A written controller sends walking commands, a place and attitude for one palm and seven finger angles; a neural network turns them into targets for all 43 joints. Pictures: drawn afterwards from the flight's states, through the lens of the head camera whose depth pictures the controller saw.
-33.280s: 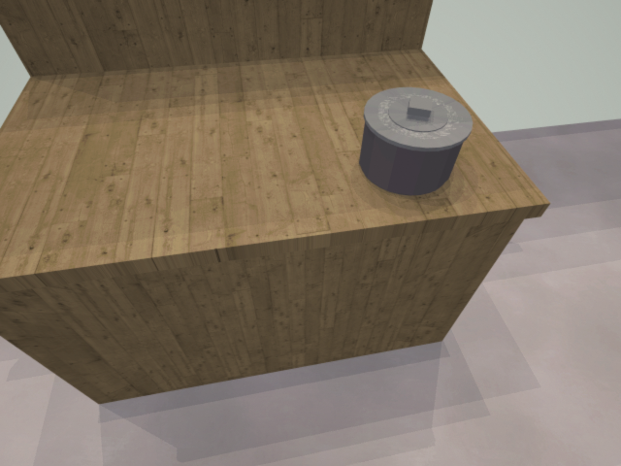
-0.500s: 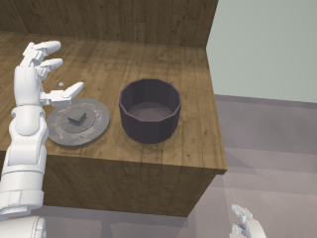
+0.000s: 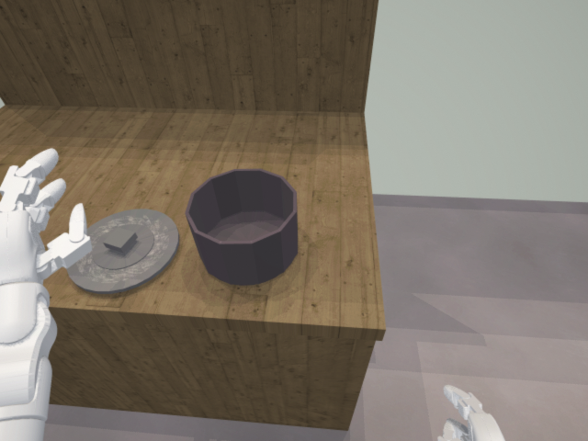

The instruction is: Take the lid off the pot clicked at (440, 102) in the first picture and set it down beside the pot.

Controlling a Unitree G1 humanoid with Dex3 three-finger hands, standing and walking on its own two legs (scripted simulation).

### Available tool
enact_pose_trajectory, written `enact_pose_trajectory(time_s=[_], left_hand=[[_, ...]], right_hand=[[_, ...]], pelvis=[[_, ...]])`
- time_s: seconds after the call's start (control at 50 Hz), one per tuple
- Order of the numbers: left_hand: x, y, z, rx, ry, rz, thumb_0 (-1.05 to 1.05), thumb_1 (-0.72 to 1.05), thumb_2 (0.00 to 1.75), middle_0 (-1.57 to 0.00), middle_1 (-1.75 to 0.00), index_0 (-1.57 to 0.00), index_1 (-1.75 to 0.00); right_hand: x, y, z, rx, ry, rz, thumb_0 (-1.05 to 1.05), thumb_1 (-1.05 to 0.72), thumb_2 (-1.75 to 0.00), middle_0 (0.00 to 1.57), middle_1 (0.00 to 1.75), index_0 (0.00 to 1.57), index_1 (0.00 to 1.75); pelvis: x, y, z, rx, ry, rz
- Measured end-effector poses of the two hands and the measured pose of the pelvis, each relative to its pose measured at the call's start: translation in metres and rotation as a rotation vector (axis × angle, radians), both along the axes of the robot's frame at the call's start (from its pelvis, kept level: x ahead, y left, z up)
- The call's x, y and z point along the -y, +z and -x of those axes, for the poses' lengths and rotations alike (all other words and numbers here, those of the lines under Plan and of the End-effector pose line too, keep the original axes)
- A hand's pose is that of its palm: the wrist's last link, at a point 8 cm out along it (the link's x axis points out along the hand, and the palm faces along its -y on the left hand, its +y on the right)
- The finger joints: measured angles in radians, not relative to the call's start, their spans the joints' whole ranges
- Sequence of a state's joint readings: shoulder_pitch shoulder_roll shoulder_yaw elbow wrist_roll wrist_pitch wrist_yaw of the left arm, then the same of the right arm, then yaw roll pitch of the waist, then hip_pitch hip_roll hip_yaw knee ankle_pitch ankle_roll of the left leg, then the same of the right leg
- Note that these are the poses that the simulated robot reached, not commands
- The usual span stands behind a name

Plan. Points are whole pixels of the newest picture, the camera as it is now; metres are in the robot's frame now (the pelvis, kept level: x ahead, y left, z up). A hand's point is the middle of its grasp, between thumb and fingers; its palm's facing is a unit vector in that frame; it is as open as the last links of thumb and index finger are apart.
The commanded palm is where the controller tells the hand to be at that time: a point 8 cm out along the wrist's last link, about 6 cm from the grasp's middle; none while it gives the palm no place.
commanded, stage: draw the hand back to the body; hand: left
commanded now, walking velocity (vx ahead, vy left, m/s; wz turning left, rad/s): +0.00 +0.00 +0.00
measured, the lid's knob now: (120, 239) +0.46 +0.36 -0.02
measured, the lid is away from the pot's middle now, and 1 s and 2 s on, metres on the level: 0.24 0.24 0.24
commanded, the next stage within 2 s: step back with the hand held close in 0.88 s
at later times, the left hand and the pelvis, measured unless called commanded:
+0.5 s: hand (96, 298) +0.22 +0.23 +0.16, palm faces +0.40 -0.85 -0.34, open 7.4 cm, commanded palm +0.16 +0.26 +0.18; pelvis +0.01 -0.03 +0.00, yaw +0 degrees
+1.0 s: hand (64, 345) +0.17 +0.24 +0.15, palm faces +0.38 -0.85 -0.37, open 7.4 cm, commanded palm +0.13 +0.28 +0.17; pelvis +0.00 +0.00 +0.00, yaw +1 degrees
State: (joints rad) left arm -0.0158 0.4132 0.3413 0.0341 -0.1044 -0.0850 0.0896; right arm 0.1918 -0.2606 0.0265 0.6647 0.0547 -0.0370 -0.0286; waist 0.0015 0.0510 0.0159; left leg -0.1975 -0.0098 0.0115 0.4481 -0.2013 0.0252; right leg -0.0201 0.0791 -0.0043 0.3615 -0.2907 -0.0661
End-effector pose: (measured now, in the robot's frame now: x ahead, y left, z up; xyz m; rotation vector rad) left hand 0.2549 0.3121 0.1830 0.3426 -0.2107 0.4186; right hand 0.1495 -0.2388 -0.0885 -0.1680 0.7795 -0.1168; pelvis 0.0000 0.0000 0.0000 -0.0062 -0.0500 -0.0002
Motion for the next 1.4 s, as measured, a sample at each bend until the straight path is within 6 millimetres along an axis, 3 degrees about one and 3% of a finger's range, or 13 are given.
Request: enact_pose_trajectory(time_s=[0.3, 0.7, 0.82, 1.0, 1.08, 1.14, 1.26, 1.32, 1.4], left_hand=[[0.034, -0.004, 0.045, -0.008, 0.012, -0.022, 0.01, 0.87, 0.9, -0.21, -0.31, -0.21, -0.31], [0.054, -0.014, 0.1, -0.089, -0.047, -0.064, 0.01, 0.89, 0.9, -0.21, -0.3, -0.21, -0.3], [0.05, -0.016, 0.114, -0.11, -0.047, -0.064, 0.01, 0.88, 0.9, -0.21, -0.3, -0.21, -0.3], [0.035, -0.015, 0.12, -0.093, -0.028, -0.06, 0.01, 0.89, 0.9, -0.21, -0.3, -0.21, -0.3], [0.019, 0.006, 0.117, -0.012, -0.032, -0.158, 0.01, 0.88, 0.9, -0.21, -0.3, -0.21, -0.3], [0.007, 0.008, 0.112, 0.019, -0.037, -0.178, 0.01, 0.88, 0.9, -0.21, -0.3, -0.21, -0.3], [0.003, -0.021, 0.107, -0.101, -0.128, -0.131, 0.01, 0.89, 0.9, -0.21, -0.3, -0.21, -0.3], [-0.002, -0.027, 0.112, -0.144, -0.169, -0.149, 0.01, 0.89, 0.9, -0.21, -0.3, -0.21, -0.3], [-0.014, -0.02, 0.125, -0.141, -0.185, -0.203, 0.01, 0.88, 0.9, -0.21, -0.3, -0.21, -0.3]], right_hand=[[0.019, 0.007, -0.034, 0.086, 0.037, -0.007, 0.01, -0.91, -0.9, 0.2, 0.3, 0.2, 0.3], [0.007, 0.008, -0.034, 0.099, 0.036, -0.014, 0.01, -0.91, -0.9, 0.21, 0.3, 0.2, 0.3], [-0.004, 0.01, -0.033, 0.11, 0.045, -0.011, 0.01, -0.91, -0.9, 0.21, 0.3, 0.2, 0.3], [-0.024, 0.014, -0.035, 0.129, 0.072, -0.01, 0.01, -0.91, -0.9, 0.21, 0.3, 0.2, 0.3], [-0.029, 0.017, -0.033, 0.119, 0.088, 0.004, 0.01, -0.91, -0.89, 0.21, 0.3, 0.2, 0.3], [-0.03, 0.017, -0.026, 0.098, 0.071, 0.014, 0.01, -0.91, -0.89, 0.21, 0.3, 0.2, 0.3], [-0.032, 0.019, -0.002, 0.062, 0.001, 0.052, 0.01, -0.91, -0.89, 0.21, 0.3, 0.2, 0.3], [-0.036, 0.018, 0.013, 0.036, -0.021, 0.07, 0.01, -0.91, -0.89, 0.21, 0.3, 0.2, 0.3], [-0.047, 0.014, 0.031, 0.012, -0.023, 0.081, 0.01, -0.91, -0.9, 0.21, 0.3, 0.2, 0.3]], pelvis=[[0.026, -0.001, -0.004, 0.012, 0.01, -0.015], [0.021, -0.002, -0.005, 0.016, 0.007, -0.013], [0.014, -0.002, -0.003, 0.019, 0.01, -0.007], [0.002, -0.001, 0.0, 0.021, 0.014, -0.001], [-0.004, -0.003, 0.003, 0.003, 0.01, 0.015], [-0.012, -0.004, 0.006, -0.016, 0.004, 0.022], [-0.033, -0.007, 0.013, -0.051, -0.015, 0.018], [-0.041, -0.009, 0.02, -0.064, -0.015, 0.023], [-0.05, -0.011, 0.032, -0.075, -0.014, 0.028]])
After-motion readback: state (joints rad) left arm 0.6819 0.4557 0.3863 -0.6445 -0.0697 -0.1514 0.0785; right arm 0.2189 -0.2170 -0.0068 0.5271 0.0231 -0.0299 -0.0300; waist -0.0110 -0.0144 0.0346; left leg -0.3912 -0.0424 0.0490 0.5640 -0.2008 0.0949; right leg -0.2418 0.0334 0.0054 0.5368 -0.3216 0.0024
